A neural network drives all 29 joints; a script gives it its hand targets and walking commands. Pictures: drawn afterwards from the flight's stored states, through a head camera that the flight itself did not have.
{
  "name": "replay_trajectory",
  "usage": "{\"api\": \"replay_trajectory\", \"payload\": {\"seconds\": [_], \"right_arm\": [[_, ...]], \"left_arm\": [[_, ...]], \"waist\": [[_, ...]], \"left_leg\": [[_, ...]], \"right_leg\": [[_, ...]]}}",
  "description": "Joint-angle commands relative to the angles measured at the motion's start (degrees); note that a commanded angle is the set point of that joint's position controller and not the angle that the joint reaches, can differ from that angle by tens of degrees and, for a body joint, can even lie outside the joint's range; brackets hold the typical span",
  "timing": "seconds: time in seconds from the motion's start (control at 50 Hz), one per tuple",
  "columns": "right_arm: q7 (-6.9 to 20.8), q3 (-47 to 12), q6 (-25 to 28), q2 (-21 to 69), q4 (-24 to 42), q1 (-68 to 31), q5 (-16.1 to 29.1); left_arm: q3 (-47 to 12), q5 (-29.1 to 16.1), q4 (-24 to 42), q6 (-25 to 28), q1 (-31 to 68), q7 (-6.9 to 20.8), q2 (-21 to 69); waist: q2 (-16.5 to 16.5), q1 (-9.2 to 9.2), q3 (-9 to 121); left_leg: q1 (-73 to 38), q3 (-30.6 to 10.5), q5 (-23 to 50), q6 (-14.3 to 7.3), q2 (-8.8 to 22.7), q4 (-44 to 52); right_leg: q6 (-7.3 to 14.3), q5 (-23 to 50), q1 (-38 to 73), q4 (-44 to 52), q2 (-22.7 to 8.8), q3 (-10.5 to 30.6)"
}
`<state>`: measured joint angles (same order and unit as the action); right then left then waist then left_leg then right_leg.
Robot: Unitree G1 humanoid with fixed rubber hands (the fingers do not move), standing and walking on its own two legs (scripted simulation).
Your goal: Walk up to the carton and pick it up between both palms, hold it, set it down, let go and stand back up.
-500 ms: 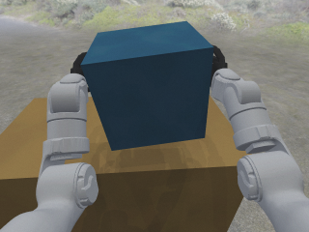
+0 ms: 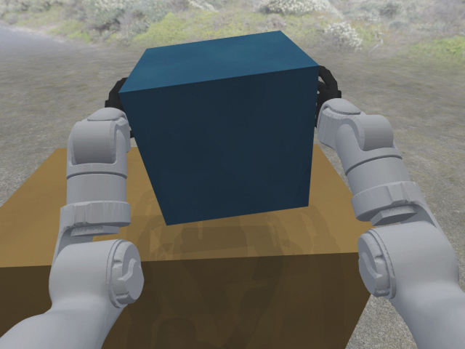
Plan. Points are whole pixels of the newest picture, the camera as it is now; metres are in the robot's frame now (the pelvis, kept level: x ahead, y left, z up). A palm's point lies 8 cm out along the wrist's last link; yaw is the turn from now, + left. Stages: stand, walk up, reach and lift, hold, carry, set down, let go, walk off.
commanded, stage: hold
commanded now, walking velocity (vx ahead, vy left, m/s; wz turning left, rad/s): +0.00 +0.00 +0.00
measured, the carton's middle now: (225, 125) +0.39 +0.01 +0.28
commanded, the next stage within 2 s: none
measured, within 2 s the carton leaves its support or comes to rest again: neither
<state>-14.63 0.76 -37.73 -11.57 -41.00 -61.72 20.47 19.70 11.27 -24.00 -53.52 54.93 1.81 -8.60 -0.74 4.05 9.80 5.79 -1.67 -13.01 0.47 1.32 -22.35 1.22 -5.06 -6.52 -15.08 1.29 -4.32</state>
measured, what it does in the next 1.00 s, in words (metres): stands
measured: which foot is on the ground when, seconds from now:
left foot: down 0.00-1.00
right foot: down 0.00-1.00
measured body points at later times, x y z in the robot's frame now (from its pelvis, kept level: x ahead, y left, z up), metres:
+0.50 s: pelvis +0.00 +0.00 +0.00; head -0.10 +0.00 +0.44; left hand +0.38 +0.17 +0.30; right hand +0.38 -0.16 +0.32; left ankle -0.01 +0.12 -0.75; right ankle +0.04 -0.11 -0.75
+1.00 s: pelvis +0.00 +0.00 +0.00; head -0.09 +0.01 +0.44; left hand +0.38 +0.18 +0.30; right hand +0.38 -0.15 +0.32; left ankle -0.01 +0.12 -0.75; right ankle +0.04 -0.11 -0.75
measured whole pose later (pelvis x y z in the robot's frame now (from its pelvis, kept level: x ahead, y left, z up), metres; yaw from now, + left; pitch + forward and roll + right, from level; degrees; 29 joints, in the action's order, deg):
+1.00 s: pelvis +0.00 +0.00 +0.00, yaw +1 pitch -3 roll -1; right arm -15.5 0.0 -39.4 -12.1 -40.9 -62.3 21.6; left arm 18.9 9.9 -25.0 -54.0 55.6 1.6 -9.6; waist -0.7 4.2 10.8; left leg 7.0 -3.4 -13.2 0.7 1.0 -22.9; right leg 1.4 -5.6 -7.4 -15.7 1.9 -3.3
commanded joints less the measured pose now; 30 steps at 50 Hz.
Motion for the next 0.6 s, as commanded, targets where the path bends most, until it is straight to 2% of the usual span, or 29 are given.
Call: {"api": "replay_trajectory", "payload": {"seconds": [0.0,0.18,0.46,0.58], "right_arm": [[8.6,-12.7,0.6,38.6,18.3,-49.4,10.6],[9.1,-12.0,0.3,38.7,16.3,-50.1,10.1],[9.1,-12.2,-0.1,39.9,16.0,-50.8,10.9],[8.6,-12.8,-0.5,40.2,17.1,-50.7,11.6]], "left_arm": [[-20.3,-12.0,10.2,5.7,47.9,8.4,33.9],[-19.2,-11.9,7.6,5.8,48.5,8.8,34.0],[-19.6,-13.3,8.2,6.8,50.9,8.1,34.0],[-19.1,-13.8,8.6,6.9,50.5,7.9,33.1]], "waist": [[-2.0,0.55,20.5],[-2.3,0.24,18.4],[-1.9,0.07,20.4],[-0.6,-0.29,21.7]], "left_leg": [[9.2,-0.5,10.6,2.2,-3.8,5.1],[11.3,-0.6,6.9,2.0,-3.4,6.1],[11.3,-0.9,7.4,1.7,-3.8,5.3],[10.5,-1.1,8.8,1.5,-4.2,4.5]], "right_leg": [[-2.1,10.3,21.3,-2.0,2.9,5.1],[-1.8,7.6,21.0,-2.2,2.9,5.3],[-2.0,8.2,20.4,-2.3,2.6,5.7],[-2.1,9.4,20.4,-2.4,2.3,6.1]]}}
